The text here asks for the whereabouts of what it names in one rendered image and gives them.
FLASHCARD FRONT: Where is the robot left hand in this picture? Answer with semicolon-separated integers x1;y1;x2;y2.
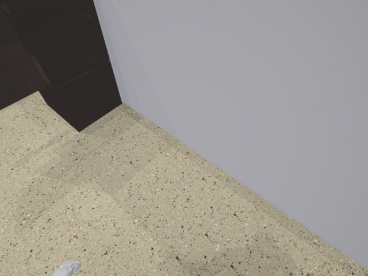
51;261;81;276

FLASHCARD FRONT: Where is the cupboard door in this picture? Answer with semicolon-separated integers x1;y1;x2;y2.
0;7;47;110

